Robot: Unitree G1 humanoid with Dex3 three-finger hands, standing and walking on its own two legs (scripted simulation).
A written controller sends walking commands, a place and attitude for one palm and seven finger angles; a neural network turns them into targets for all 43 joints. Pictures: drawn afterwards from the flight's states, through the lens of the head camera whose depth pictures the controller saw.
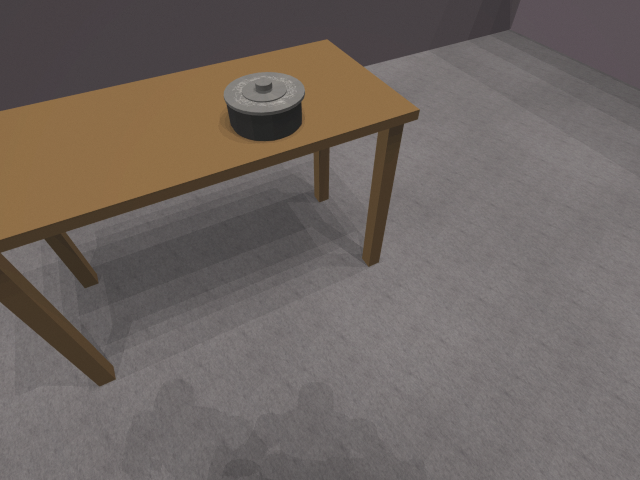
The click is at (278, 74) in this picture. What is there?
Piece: lid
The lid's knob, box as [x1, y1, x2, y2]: [255, 78, 271, 90]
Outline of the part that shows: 255,81 255,86 259,90 267,90 271,87 271,80 268,78 259,78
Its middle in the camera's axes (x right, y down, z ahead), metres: -0.14 -0.37 +0.94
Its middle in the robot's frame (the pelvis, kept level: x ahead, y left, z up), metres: +0.95 +0.19 +0.02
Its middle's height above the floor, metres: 0.80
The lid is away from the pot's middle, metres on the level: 0.00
